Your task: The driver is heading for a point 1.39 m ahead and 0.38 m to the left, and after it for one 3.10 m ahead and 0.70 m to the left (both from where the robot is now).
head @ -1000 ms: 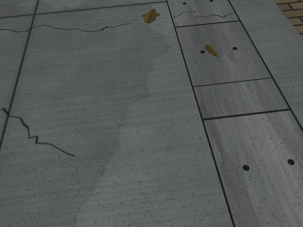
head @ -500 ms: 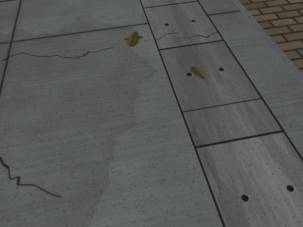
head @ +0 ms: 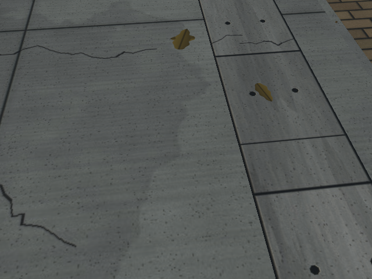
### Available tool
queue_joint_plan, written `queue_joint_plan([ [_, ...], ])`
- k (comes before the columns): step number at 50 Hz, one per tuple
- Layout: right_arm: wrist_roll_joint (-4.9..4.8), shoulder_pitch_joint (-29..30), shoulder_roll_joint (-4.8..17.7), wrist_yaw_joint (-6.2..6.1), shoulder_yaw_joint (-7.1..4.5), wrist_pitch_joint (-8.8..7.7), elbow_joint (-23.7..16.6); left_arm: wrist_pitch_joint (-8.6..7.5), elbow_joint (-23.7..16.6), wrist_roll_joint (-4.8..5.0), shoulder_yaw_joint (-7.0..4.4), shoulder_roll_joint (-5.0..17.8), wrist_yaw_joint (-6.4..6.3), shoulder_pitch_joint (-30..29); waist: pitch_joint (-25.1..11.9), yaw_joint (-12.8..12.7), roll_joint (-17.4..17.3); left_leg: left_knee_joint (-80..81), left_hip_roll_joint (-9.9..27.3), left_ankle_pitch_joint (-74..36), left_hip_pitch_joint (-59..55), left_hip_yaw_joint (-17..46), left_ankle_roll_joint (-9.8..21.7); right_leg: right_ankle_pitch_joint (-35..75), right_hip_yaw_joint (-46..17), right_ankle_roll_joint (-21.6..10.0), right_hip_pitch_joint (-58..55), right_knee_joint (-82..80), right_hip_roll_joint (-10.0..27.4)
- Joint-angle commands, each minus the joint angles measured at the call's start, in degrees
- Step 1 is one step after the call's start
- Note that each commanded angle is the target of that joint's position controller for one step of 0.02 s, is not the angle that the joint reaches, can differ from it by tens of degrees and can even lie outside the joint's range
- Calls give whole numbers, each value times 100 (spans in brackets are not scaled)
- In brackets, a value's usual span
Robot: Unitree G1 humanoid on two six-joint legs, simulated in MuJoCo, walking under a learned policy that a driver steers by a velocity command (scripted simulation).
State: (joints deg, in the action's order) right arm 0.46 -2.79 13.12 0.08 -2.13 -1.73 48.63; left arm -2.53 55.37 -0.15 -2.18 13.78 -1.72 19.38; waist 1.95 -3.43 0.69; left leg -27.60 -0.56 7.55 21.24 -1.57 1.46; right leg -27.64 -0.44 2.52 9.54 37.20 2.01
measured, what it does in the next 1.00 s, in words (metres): walks ahead: right foot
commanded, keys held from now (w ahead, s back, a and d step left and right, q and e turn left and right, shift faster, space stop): no key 0.52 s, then w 0.38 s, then no key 0.10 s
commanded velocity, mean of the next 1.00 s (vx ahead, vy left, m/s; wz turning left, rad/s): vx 0.14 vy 0.00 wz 0.00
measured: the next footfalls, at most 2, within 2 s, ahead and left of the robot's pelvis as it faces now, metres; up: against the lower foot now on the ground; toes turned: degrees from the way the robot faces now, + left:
right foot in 0.20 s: +0.06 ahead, -0.14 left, +0.00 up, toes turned +0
right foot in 1.16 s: +0.42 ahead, -0.11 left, +0.00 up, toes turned -1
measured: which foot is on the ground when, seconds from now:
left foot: down 0.00-1.00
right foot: up 0.00-0.18, down 0.20-0.80, up 0.82-1.00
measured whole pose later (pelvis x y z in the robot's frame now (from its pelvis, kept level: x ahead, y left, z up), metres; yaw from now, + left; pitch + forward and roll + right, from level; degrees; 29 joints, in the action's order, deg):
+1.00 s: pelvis +0.17 +0.01 +0.01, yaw +1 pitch +1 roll +0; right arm 0.0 -23.3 10.9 0.3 -0.9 -4.6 64.4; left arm -5.9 52.8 1.8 -3.8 14.2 0.3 7.8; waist 1.1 3.1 0.7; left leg -18.5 -1.5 18.3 0.9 -0.4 2.0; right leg -15.2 1.7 -1.3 34.5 59.5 3.6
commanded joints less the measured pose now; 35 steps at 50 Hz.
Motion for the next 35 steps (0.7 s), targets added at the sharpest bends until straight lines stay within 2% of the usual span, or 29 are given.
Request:
queue_joint_plan([
  [1, 37, -566, 648, -26, -108, 32, 35, 136, -251, 115, -134, 552, -110, 178, -1031, 381, -870, 784, 1732, -1808, -2000, 1950, 1313, -1116, -301, 214, 1544, 1632, 130],
  [2, 41, -241, 718, -19, -117, -1, -21, 218, -275, 69, -153, 538, -160, 109, -739, 284, -776, 956, 1636, -1344, -1500, 1791, 1230, -871, -317, 233, 1530, 1532, 199],
  [4, 56, 152, 703, -46, -112, -13, -30, 301, -211, 12, -154, 410, -227, 186, -560, 90, -836, 1195, 1404, -687, -795, 1515, 1051, -323, -315, 244, 1042, 985, 270],
  [6, 56, 313, 654, -80, -102, 34, 12, 289, -99, -3, -120, 256, -212, 286, -589, -3, -816, 1192, 1158, -411, -378, 1140, 964, 465, -129, 184, 371, 222, 179],
  [8, -28, 306, 596, -99, -79, 80, 107, 274, 15, -39, -111, 208, -143, 334, -605, -93, -704, 1071, 923, 312, -166, 873, 777, 1678, 75, 62, -295, -824, 31],
  [9, -63, 102, 490, -86, -44, 80, 219, 287, -26, -118, -121, 326, -109, 199, -509, -33, -528, 1055, 776, 943, -66, 808, 520, 2068, -27, -26, -455, -1165, 98],
  [10, -23, -78, 457, -69, -25, 78, 312, 304, -147, -139, -142, 553, -111, 11, -281, 133, -286, 989, 616, 1591, 50, 723, 263, 2090, -323, -164, -397, -1439, 398],
  [11, 7, -191, 465, -77, -54, 100, 314, 315, -121, -44, -221, 897, -117, -196, 22, 435, 337, 971, 263, 1580, -260, 374, 52, 1120, -273, -351, 395, -1373, 343],
  [12, 48, -69, 531, -102, -52, 110, 351, 279, -119, -15, -203, 732, -102, -338, 184, 343, 355, 764, 203, 1285, -622, 318, -41, 544, -245, -394, 815, -1515, 245],
  [13, 22, -82, 556, -122, -66, 108, 385, 231, -85, -46, -166, 571, -101, -395, 209, 353, 342, 638, 199, 1020, -735, 315, -11, 609, -232, -327, 860, -1590, 232],
  [14, -2, -120, 535, -145, -63, 110, 445, 185, -59, -64, -167, 548, -97, -448, 165, 360, 348, 550, 226, 753, -794, 330, 53, 975, -208, -254, 765, -1592, 206],
  [17, -25, -285, 532, -148, -70, 109, 617, 84, 62, -26, -157, 470, -76, -332, -120, 327, 259, 352, 203, -101, -904, 259, 117, 1875, -154, -206, 346, -1415, 176],
  [20, -44, -289, 511, -142, -67, 124, 732, 105, 139, -10, -155, 480, -81, -324, -230, 309, 121, 267, 215, -472, -1036, 242, 111, 2120, -108, -225, 240, -1353, 137],
  [26, -57, -363, 554, -169, -71, 183, 952, 148, 260, -2, -134, 449, -93, -344, -228, 320, -46, 213, 227, -728, -1166, 243, 97, 2271, -45, -235, 202, -1348, 91],
  [27, -64, -469, 513, -174, -62, 196, 1039, 161, 343, 9, -130, 407, -94, -218, -345, 310, -47, 193, 151, -140, -1211, 160, 106, 1713, 20, -263, 144, -1385, 36],
  [28, -99, -512, 541, -180, -79, 214, 1086, 179, 377, 44, -148, 442, -99, -183, -246, 320, -1, 109, 39, 874, -1104, 65, 138, 844, 42, -354, 250, -1379, -18],
  [30, -135, -493, 626, -185, -115, 191, 1080, 173, 301, 87, -173, 516, -116, -251, 228, 327, 67, 39, -1, 2634, -515, 100, 241, -790, -173, -614, 625, -1445, 73],
  [31, -145, -455, 621, -178, -114, 129, 1051, 126, 267, 112, -171, 511, -120, -210, 468, 298, 48, 23, 47, 2938, -249, 191, 295, -1181, -328, -718, 743, -1508, 162],
  [33, -179, -426, 527, -133, -103, -56, 1012, -22, 303, 167, -186, 559, -97, 38, 706, 240, 196, -238, 91, 2780, 110, 231, 327, -1379, -797, -949, 668, -1633, 446],
  [35, -203, -304, 392, -47, -86, -253, 923, -152, 380, 200, -244, 748, -49, 325, 729, 190, 680, -889, -26, 2054, 525, -41, 280, -1262, -1629, -1280, 245, -1984, 988],
])
Velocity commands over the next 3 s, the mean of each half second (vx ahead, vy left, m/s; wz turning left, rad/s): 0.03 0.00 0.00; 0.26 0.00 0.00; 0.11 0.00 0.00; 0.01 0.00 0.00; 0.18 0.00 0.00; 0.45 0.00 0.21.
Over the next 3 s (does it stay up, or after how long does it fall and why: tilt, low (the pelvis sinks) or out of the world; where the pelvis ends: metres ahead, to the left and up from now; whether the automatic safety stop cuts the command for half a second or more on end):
stays up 0.70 0.02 -0.01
